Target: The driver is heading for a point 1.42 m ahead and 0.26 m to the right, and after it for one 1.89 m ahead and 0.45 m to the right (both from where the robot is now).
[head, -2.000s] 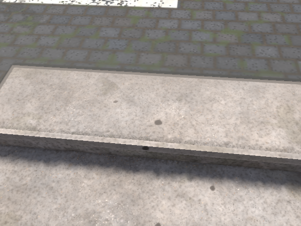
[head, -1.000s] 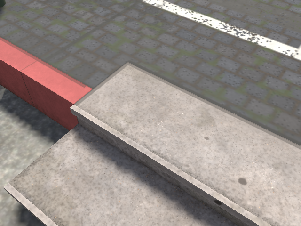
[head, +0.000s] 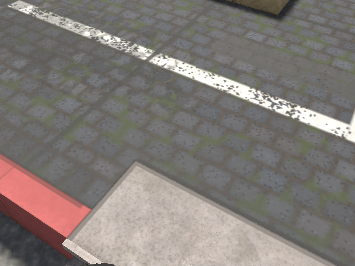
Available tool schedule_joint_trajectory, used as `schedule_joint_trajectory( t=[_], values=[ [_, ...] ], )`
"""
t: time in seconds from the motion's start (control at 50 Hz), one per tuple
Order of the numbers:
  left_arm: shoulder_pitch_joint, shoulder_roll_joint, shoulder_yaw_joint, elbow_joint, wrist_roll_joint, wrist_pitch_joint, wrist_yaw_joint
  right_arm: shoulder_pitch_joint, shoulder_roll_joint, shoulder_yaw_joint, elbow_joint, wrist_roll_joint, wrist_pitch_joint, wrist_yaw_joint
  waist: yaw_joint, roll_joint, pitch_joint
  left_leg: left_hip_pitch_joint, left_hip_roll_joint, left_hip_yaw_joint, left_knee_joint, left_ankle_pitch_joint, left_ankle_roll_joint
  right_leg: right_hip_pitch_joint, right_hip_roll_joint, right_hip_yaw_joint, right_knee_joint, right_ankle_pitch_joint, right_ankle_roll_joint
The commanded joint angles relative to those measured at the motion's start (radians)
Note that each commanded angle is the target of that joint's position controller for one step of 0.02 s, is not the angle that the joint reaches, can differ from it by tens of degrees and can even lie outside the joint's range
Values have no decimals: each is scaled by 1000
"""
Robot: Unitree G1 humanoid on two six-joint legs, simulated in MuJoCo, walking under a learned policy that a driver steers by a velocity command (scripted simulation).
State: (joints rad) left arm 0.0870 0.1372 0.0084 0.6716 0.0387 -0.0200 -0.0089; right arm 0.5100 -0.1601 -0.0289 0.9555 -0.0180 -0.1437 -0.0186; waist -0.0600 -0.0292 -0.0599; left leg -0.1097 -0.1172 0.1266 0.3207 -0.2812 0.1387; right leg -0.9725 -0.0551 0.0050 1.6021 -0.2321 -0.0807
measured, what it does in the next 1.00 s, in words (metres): climbs: right foot 0.14 m higher, then left foot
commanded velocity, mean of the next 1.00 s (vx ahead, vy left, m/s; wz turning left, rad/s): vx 0.50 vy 0.00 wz -0.01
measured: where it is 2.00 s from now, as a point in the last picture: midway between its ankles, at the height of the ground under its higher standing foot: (187, 105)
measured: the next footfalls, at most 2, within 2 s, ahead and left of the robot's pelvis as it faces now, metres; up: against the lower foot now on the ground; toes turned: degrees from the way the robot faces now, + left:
right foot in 0.28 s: +0.38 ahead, -0.07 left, +0.14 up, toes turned -4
left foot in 0.82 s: +0.77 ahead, +0.11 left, +0.14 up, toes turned +0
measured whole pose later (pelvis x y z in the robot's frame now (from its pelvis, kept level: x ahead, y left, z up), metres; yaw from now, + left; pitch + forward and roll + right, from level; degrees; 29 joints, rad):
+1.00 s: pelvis +0.70 +0.03 +0.14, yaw -2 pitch +3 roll +1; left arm 0.29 0.25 0.04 0.92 -0.03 -0.11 -0.01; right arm 0.27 -0.21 -0.05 0.97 -0.01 -0.10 0.02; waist -0.01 -0.03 -0.04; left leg -0.29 -0.06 0.07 0.41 -0.17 0.07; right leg -0.58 -0.02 0.08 1.37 -0.28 -0.06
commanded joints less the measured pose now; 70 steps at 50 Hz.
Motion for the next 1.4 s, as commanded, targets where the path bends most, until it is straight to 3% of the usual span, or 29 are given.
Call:
schedule_joint_trajectory(
  t=[0.02, 0.16, 0.22, 0.26, 0.28, 0.3, 0.32, 0.34, 0.36, 0.4, 0.44, 0.52, 0.6, 0.64, 0.74, 0.8, 0.82, 0.84, 0.86, 0.88, 0.9, 0.92, 0.98, 1.06, 1.24, 1.34, 1.36, 1.38, 1.4],
  values=[
    [-184, 18, 4, -103, -5, -9, 7, 151, -99, -14, -7, -15, -5, -7, -7, 38, 89, 321, 337, -338, -94, 350, 122, -480, -10, -66, 271, -145, -7],
    [-340, -49, -60, -207, -15, 6, -11, 218, -65, 7, 90, -7, 39, -26, 7, 104, 147, 196, 293, -210, -211, 577, 15, -378, -2, -175, 67, -202, -50],
    [-142, -18, -53, -114, -45, 22, -4, 102, -137, 5, 14, 26, 38, -9, 74, 157, 39, -2, 299, -68, -129, 1658, -3, 300, 119, -330, -290, -117, -92],
    [97, 74, -11, -20, -38, 16, 15, 97, -201, -13, 25, 29, 28, -10, 197, 269, -68, 122, 357, -93, 181, 1945, -25, 514, 179, -285, -448, -167, -121],
    [225, 114, 10, 32, -27, 9, 20, 37, -231, -27, 1, 36, 21, -6, 276, 294, -137, 60, 332, -86, 427, 1815, -35, 718, 150, -133, -586, -141, -157],
    [348, 232, 55, 86, -6, -4, 20, 69, -169, -22, -46, 62, 6, 7, 275, 56, -246, -277, 170, -112, 892, 1055, -77, 1027, -118, 392, -757, -52, -302],
    [658, 192, -1, 138, 94, 46, -53, 117, -229, -47, 57, -94, 38, 164, 395, -175, -414, -520, -113, -513, 1460, 317, -37, 1101, -170, 942, -1100, -44, -341],
    [589, 213, 30, 217, 85, 18, -60, 28, -193, -75, -30, -26, 26, 187, 247, -51, 3, -815, -90, -629, 1587, 360, 13, 859, -181, 901, -1160, -179, -213],
    [428, 185, 33, 239, 45, -9, -76, -48, -125, -40, -48, -23, 21, 160, 165, 104, 97, -865, -49, -564, 1624, 374, 27, 688, -185, 733, -1128, -149, -250],
    [178, -45, -26, 286, 45, -66, -79, -101, -60, 3, -98, -66, 42, 106, 29, 257, 13, -893, 59, -507, 1467, 390, 76, 592, -149, 465, -1173, -182, -218],
    [21, -107, -56, 265, 33, -95, -61, -100, -37, 18, -83, -68, 79, 84, -60, 122, 28, -817, 145, -431, 1406, 314, 67, 345, -130, 336, -1257, -137, -201],
    [139, 14, -44, 304, 54, -125, -49, -332, -115, 14, -167, -55, 25, 80, -10, 19, -39, -711, 180, -230, 1066, 292, 48, 346, 27, -21, -1293, 86, -98],
    [445, 109, -24, 366, 49, -135, -30, -508, -84, 13, -214, -46, 30, 95, 102, -49, 1, -864, 172, -148, 871, 326, -84, 779, -40, 30, -1243, 628, -44],
    [483, 111, -18, 365, 33, -133, -41, -626, -69, 17, -246, -53, 57, 100, 134, -29, 36, -852, 177, -115, 621, 361, -79, 887, -55, 34, -1277, 552, -58],
    [491, 161, 11, 389, 13, -126, -73, -744, -103, -13, -300, -31, 88, 93, 83, -53, 102, -652, 120, -79, 294, 328, -55, 1055, -137, 28, -1346, 819, -34],
    [431, 229, 43, 386, 31, -113, -63, -557, -160, -44, -238, -7, 68, 65, -21, -69, 32, -366, 75, -73, 215, 312, -14, 1082, -153, 4, -1150, 1210, 32],
    [387, 221, 43, 362, 45, -113, -63, -349, -194, -59, -170, 5, 60, 47, -78, -43, -109, -30, 93, -117, 316, 384, 31, 944, -126, 10, -992, 1169, 68],
    [539, 104, 13, 361, 52, -114, -45, -186, -223, -60, -116, -16, 56, 46, -45, 144, -340, 517, 243, -262, 437, 682, 195, 608, -43, 10, -698, 742, 122],
    [558, 51, -20, 337, 45, -119, -68, 43, -206, -52, -45, -29, 50, 43, -119, 332, -467, 820, 499, -738, 228, 596, 396, 272, 179, 24, -297, -322, 178],
    [310, 141, 23, 282, -3, -104, -87, 158, -199, -73, 23, -56, 49, 21, -210, 145, -273, 630, 429, -762, 77, 335, 242, 150, 146, 144, -131, -247, 91],
    [231, 144, 30, 261, -5, -110, -76, -35, -236, -88, 11, -41, 38, 17, -116, 116, -24, 339, 411, -642, 12, 199, 175, 78, 66, 145, -124, -153, 39],
    [109, 160, 34, 167, -110, -130, -19, -300, -142, -43, -89, 44, 37, 17, -25, 97, 6, 125, 433, -579, -50, 330, 166, 162, 61, 115, -106, -89, 25],
    [259, 127, 41, 187, -86, -98, 18, -366, -54, -3, -75, 15, 13, 45, 105, 56, -31, -79, 354, -348, -125, 311, 104, 297, -29, 127, -186, -6, 0],
    [175, 116, 37, 125, -63, -57, 20, -296, -130, -8, -33, -6, 11, 36, 108, 54, 58, -235, 317, -176, -188, 367, 75, 228, -60, 112, -377, 140, 32],
    [-173, 114, 25, -2, -63, -61, -32, -106, -214, -23, 17, 24, 41, -1, -29, 52, 103, 159, 359, -61, -126, 476, -8, 168, -21, -14, -955, 313, 25],
    [20, 196, 70, 2, -54, -55, -53, -178, -269, -48, -33, 25, 86, -19, 116, 154, -15, 229, 358, 28, 272, 1121, -62, 506, 116, -127, -1066, 110, -61],
    [197, 271, 105, 46, -49, -53, -40, -194, -265, -47, -59, 23, 82, -24, 194, 129, -109, 50, 323, 37, 508, 1002, -90, 812, 91, -37, -1075, 201, -108],
    [324, 396, 138, 61, -42, -48, -20, -142, -175, -20, -111, -7, 56, -13, 182, -89, -254, -394, 184, 39, 910, 385, -150, 1264, -166, 382, -1039, 317, -263],
    [333, 385, 128, 52, -48, -49, -15, -131, -143, 0, -132, -2, 11, 12, 159, -186, -396, -644, 41, -159, 1162, -275, -168, 1443, -309, 809, -1212, 260, -405]
  ],
)
Velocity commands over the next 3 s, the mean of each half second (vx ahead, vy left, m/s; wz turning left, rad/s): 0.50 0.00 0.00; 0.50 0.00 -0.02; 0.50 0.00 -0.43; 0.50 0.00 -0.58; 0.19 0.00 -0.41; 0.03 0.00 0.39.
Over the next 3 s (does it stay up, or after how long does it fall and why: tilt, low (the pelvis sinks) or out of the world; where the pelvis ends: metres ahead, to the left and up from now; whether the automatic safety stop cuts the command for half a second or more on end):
stays up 1.38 -0.20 0.14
